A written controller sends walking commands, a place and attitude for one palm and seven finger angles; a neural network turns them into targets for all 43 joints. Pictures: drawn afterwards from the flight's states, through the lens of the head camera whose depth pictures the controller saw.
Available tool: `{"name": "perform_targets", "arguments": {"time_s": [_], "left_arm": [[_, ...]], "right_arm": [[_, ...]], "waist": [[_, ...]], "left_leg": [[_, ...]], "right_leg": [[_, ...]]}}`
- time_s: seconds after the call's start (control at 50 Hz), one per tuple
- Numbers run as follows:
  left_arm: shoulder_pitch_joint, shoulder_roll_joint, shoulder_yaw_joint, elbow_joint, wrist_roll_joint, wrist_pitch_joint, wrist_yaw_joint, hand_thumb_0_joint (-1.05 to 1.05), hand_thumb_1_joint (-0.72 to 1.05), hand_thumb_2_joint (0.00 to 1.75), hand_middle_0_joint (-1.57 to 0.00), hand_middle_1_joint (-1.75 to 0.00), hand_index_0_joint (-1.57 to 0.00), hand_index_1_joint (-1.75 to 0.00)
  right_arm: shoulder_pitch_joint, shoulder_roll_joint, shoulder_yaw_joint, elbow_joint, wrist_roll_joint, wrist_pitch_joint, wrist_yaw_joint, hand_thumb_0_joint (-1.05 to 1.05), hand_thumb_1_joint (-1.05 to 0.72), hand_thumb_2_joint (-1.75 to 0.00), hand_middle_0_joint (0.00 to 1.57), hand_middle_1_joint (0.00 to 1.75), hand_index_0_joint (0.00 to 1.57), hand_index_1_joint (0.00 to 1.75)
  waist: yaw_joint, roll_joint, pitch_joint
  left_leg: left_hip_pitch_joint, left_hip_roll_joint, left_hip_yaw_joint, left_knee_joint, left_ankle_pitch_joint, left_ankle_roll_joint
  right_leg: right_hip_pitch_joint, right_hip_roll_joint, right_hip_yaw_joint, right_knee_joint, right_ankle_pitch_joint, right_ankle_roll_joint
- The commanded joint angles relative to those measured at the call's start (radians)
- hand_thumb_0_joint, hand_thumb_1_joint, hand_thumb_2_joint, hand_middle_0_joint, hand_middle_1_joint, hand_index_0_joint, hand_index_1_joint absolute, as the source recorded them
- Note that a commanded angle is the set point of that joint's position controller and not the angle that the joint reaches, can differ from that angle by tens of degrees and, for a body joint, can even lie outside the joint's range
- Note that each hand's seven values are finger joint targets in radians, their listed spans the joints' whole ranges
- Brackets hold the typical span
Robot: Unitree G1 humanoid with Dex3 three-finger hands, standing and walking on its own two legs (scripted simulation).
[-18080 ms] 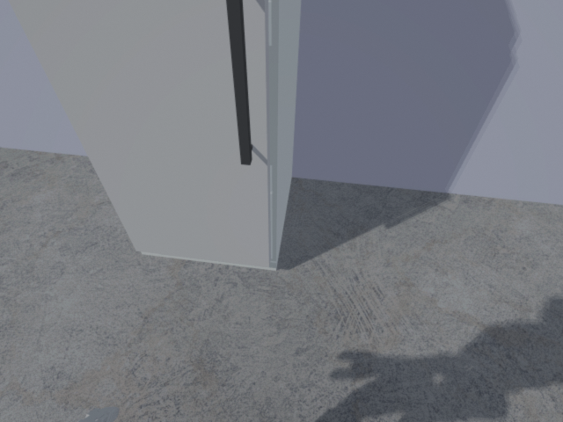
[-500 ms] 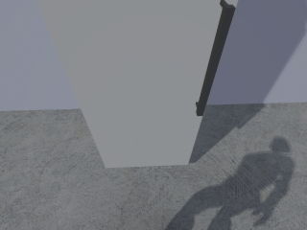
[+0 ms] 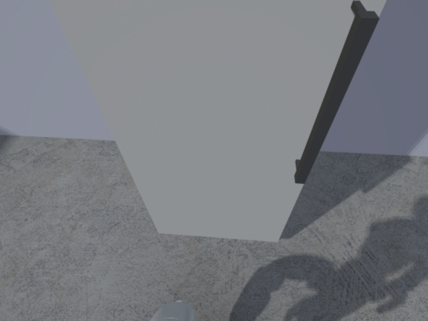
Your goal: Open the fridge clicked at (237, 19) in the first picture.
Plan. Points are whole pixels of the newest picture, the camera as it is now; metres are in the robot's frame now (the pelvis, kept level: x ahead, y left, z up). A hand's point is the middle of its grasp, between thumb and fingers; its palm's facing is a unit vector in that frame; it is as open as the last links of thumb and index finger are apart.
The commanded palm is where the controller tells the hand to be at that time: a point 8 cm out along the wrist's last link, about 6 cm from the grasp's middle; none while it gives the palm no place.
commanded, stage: come to a stop and stand still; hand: right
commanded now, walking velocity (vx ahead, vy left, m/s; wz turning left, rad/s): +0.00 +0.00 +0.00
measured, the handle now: (321, 114) +0.51 -0.18 +0.11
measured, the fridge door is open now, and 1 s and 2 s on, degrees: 0 0 0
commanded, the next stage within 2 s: look again from close up in 1.52 s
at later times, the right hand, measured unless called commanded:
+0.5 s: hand out of the picture +0.13 -0.18 -0.19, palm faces +0.11 +0.98 -0.17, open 7.3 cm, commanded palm none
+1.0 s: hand out of the picture -0.05 -0.17 -0.17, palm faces +0.10 +0.98 -0.17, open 7.4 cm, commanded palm none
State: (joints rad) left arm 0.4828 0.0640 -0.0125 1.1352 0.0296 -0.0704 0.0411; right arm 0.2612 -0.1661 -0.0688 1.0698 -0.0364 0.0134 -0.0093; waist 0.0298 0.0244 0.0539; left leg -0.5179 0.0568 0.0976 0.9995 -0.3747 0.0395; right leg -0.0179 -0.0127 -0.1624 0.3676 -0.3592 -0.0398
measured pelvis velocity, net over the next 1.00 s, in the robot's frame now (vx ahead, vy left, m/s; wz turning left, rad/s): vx -0.01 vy -0.01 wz -0.04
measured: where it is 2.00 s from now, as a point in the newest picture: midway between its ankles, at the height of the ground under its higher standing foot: outside the picture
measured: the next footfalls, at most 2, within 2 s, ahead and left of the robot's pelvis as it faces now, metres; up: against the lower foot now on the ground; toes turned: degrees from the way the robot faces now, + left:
left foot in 0.16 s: +0.18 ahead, +0.12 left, +0.00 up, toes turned +6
right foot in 0.52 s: +0.08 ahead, -0.12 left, +0.00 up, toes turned -6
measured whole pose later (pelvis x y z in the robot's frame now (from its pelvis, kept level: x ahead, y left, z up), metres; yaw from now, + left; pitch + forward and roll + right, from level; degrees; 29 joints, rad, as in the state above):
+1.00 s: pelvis -0.01 -0.01 +0.00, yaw -3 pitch -2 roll +0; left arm 0.24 0.16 0.03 1.07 0.00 0.01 0.03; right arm 0.35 -0.11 0.00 1.11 -0.02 0.00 -0.03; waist -0.01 0.00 0.02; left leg -0.14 0.01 0.04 0.47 -0.30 0.01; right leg -0.25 0.00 -0.09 0.43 -0.15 -0.03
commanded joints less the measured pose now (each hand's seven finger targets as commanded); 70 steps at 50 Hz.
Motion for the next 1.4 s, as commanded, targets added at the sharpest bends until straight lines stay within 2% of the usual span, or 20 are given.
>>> {"name": "perform_targets", "arguments": {"time_s": [0.0,0.08,0.1,0.12,0.14,0.16,0.24,0.38,0.46,0.48,0.5,0.52,0.54,0.6,0.74,0.8,0.84,0.9,1.08,1.38], "left_arm": [[0.14,0.136,0.022,0.029,0.007,-0.004,0.008,0.0,0.9,0.9,-0.2,-0.3,-0.2,-0.3],[0.092,0.174,0.032,0.016,-0.014,0.014,0.014,0.0,0.9,0.9,-0.2,-0.3,-0.2,-0.3],[0.079,0.165,0.032,0.01,-0.023,0.014,0.008,0.0,0.9,0.9,-0.2,-0.3,-0.2,-0.3],[0.086,0.161,0.038,-0.004,-0.033,0.012,0.001,0.0,0.9,0.9,-0.2,-0.3,-0.2,-0.3],[0.127,0.131,0.049,-0.019,-0.042,0.018,0.003,0.0,0.9,0.9,-0.2,-0.3,-0.2,-0.3],[0.12,0.122,0.053,-0.024,-0.046,0.031,0.008,0.0,0.9,0.9,-0.2,-0.3,-0.2,-0.3],[0.007,0.064,0.056,-0.026,-0.028,0.091,-0.001,0.0,0.9,0.9,-0.2,-0.3,-0.2,-0.3],[-0.074,0.084,0.071,-0.104,-0.01,0.109,-0.021,0.0,0.9,0.9,-0.2,-0.3,-0.2,-0.3],[-0.031,0.102,0.07,-0.113,-0.014,0.083,-0.022,0.0,0.9,0.9,-0.2,-0.3,-0.2,-0.3],[-0.031,0.146,0.076,-0.122,-0.014,0.076,-0.019,0.0,0.9,0.9,-0.2,-0.3,-0.2,-0.3],[-0.073,0.224,0.091,-0.161,-0.003,0.069,-0.016,0.0,0.9,0.9,-0.2,-0.3,-0.2,-0.3],[-0.169,0.267,0.091,-0.208,0.006,0.075,-0.011,0.0,0.9,0.9,-0.2,-0.3,-0.2,-0.3],[-0.253,0.25,0.083,-0.232,0.008,0.072,-0.007,0.0,0.9,0.9,-0.2,-0.3,-0.2,-0.3],[-0.313,0.21,0.066,-0.243,-0.001,0.062,0.001,0.0,0.9,0.9,-0.2,-0.3,-0.2,-0.3],[-0.177,0.216,0.073,-0.174,-0.004,0.062,0.0,0.0,0.9,0.9,-0.2,-0.3,-0.2,-0.3],[-0.183,0.198,0.065,-0.15,-0.022,0.056,-0.008,0.0,0.9,0.9,-0.2,-0.3,-0.2,-0.3],[-0.205,0.156,0.052,-0.152,-0.031,0.054,-0.013,0.0,0.9,0.9,-0.2,-0.3,-0.2,-0.3],[-0.202,0.157,0.051,-0.119,-0.02,0.062,-0.018,0.0,0.9,0.9,-0.2,-0.3,-0.2,-0.3],[-0.153,0.144,0.035,-0.042,-0.013,0.079,-0.019,0.0,0.9,0.9,-0.2,-0.3,-0.2,-0.3],[-0.068,0.115,0.039,-0.022,-0.012,0.067,-0.009,0.0,0.9,0.9,-0.2,-0.3,-0.2,-0.3]], "right_arm": [[-0.129,0.04,0.02,-0.127,0.01,-0.036,0.022,0.0,-0.9,-0.9,0.2,0.3,0.2,0.3],[0.044,0.0,0.015,-0.073,0.012,-0.042,-0.002,0.0,-0.9,-0.9,0.2,0.3,0.2,0.3],[0.116,-0.053,0.005,-0.051,0.012,-0.051,-0.012,0.0,-0.9,-0.9,0.2,0.3,0.2,0.3],[0.175,-0.153,-0.015,-0.04,0.008,-0.064,-0.025,0.0,-0.9,-0.9,0.2,0.3,0.2,0.3],[0.211,-0.209,-0.026,-0.034,0.015,-0.063,-0.029,0.0,-0.9,-0.9,0.2,0.3,0.2,0.3],[0.183,-0.203,-0.019,-0.047,0.019,-0.06,-0.032,0.0,-0.9,-0.9,0.2,0.3,0.2,0.3],[-0.035,-0.116,-0.006,-0.103,0.012,-0.032,-0.048,0.0,-0.9,-0.9,0.2,0.3,0.2,0.3],[-0.071,-0.151,-0.032,-0.161,-0.003,-0.004,-0.037,0.0,-0.9,-0.9,0.2,0.3,0.2,0.3],[-0.089,-0.145,-0.027,-0.172,0.004,0.011,-0.028,0.0,-0.9,-0.9,0.2,0.3,0.2,0.3],[-0.072,-0.11,-0.017,-0.179,0.012,0.018,-0.022,0.0,-0.9,-0.9,0.2,0.3,0.2,0.3],[-0.042,-0.048,-0.008,-0.189,0.019,0.026,-0.019,0.0,-0.9,-0.9,0.2,0.3,0.2,0.3],[-0.066,-0.054,-0.007,-0.196,0.017,0.033,-0.021,0.0,-0.9,-0.9,0.2,0.3,0.2,0.3],[-0.055,-0.075,-0.014,-0.18,0.014,0.038,-0.018,0.0,-0.9,-0.9,0.2,0.3,0.2,0.3],[0.043,-0.06,-0.015,-0.124,0.001,0.035,-0.013,0.0,-0.9,-0.9,0.2,0.3,0.2,0.3],[0.049,-0.022,0.025,-0.097,0.012,0.003,-0.018,0.0,-0.9,-0.9,0.2,0.3,0.2,0.3],[0.146,-0.046,0.032,-0.037,0.014,-0.018,-0.028,0.0,-0.9,-0.9,0.2,0.3,0.2,0.3],[0.149,-0.084,0.038,-0.016,0.014,-0.031,-0.033,0.0,-0.9,-0.9,0.2,0.3,0.2,0.3],[0.12,-0.059,0.05,-0.005,0.019,-0.04,-0.032,0.0,-0.9,-0.9,0.2,0.3,0.2,0.3],[0.145,-0.045,0.056,0.024,0.022,-0.021,-0.03,0.0,-0.9,-0.9,0.2,0.3,0.2,0.3],[0.182,-0.004,0.049,0.035,0.022,-0.024,-0.028,0.0,-0.9,-0.9,0.2,0.3,0.2,0.3]], "waist": [[0.01,-0.157,0.109],[-0.086,-0.083,-0.02],[-0.117,-0.052,-0.079],[-0.139,0.078,-0.164],[-0.112,0.173,-0.266],[-0.091,0.155,-0.267],[-0.033,0.093,-0.051],[-0.033,0.112,-0.077],[0.009,0.101,-0.092],[0.01,-0.036,-0.081],[0.0,-0.309,-0.043],[-0.007,-0.335,0.023],[-0.039,-0.215,0.04],[-0.081,-0.153,0.021],[-0.011,-0.135,-0.081],[-0.047,-0.065,-0.117],[-0.028,0.073,-0.09],[-0.02,0.184,-0.061],[-0.027,-0.029,0.123],[-0.034,-0.035,0.045]], "left_leg": [[-0.081,-0.004,0.038,-0.179,0.057,0.007],[0.291,-0.053,0.037,-0.463,0.29,0.002],[0.463,-0.014,0.0,-0.523,0.453,-0.002],[0.651,0.153,-0.161,-0.476,0.842,0.06],[0.733,0.37,-0.34,-0.464,1.301,0.194],[0.633,0.419,-0.321,-0.499,1.341,0.256],[0.227,0.328,-0.203,-0.619,0.852,0.199],[0.134,0.273,-0.186,-0.691,0.325,0.155],[0.065,0.201,-0.165,-0.603,0.085,0.083],[0.026,0.133,-0.113,-0.5,0.0,0.038],[-0.04,0.003,-0.022,-0.299,-0.128,-0.032],[0.015,-0.032,-0.066,-0.129,-0.163,-0.04],[0.083,-0.018,-0.127,-0.035,-0.091,-0.035],[0.056,-0.038,-0.138,0.083,0.016,-0.039],[0.148,-0.01,-0.074,-0.376,-0.098,-0.068],[0.372,0.014,-0.104,-0.67,0.185,-0.058],[0.374,0.13,-0.208,-0.658,0.38,-0.006],[0.297,0.103,-0.183,-0.656,0.34,0.005],[0.156,0.054,-0.172,-0.737,-0.1,-0.007],[0.216,0.028,-0.145,-0.677,-0.028,-0.004]], "right_leg": [[0.014,-0.229,0.131,-0.088,0.736,-0.128],[-0.041,-0.199,0.099,0.126,0.979,-0.058],[-0.121,-0.173,0.1,0.2,0.841,-0.023],[-0.268,-0.102,0.076,0.371,0.508,0.013],[-0.338,0.018,0.069,0.607,-0.174,0.042],[-0.321,0.011,0.145,0.713,-0.298,0.034],[-0.331,-0.039,0.166,0.76,-0.22,0.051],[-0.313,-0.021,0.115,0.579,-0.081,0.072],[-0.116,-0.003,0.081,0.174,0.08,0.061],[-0.088,-0.058,0.152,0.047,0.065,0.047],[-0.172,-0.277,0.436,-0.115,0.061,-0.024],[-0.371,-0.36,0.513,-0.187,0.099,-0.107],[-0.463,-0.329,0.444,-0.198,0.076,-0.132],[-0.385,-0.211,0.285,-0.127,0.188,-0.09],[-0.062,-0.234,0.318,-0.049,0.446,-0.14],[-0.145,-0.173,0.272,0.033,0.424,-0.066],[-0.198,-0.083,0.173,0.065,0.28,0.01],[-0.145,-0.074,0.159,0.053,0.255,0.023],[-0.215,-0.081,0.199,-0.041,0.034,0.029],[-0.255,-0.103,0.236,-0.073,-0.023,0.025]]}}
